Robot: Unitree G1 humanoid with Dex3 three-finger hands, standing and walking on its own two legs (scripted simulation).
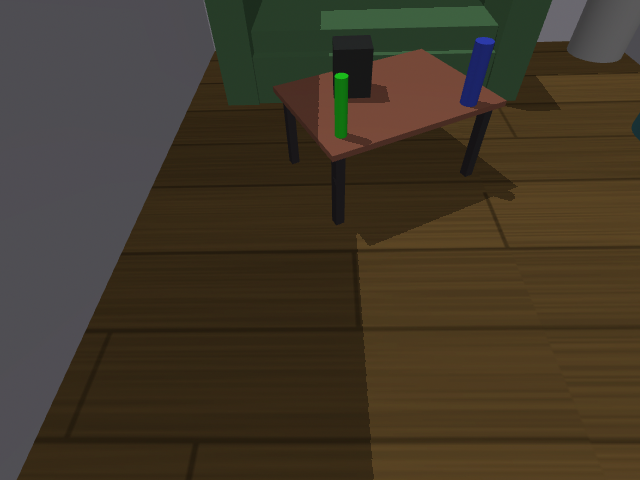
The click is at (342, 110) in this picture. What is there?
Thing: slim round
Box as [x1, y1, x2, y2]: [334, 73, 347, 138]
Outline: 345,73 337,73 334,76 335,136 339,138 346,136 347,74
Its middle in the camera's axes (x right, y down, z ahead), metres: +0.07 -0.47 +1.40
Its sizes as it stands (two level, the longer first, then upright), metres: 0.048 0.048 0.235
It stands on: a support 0.41 m high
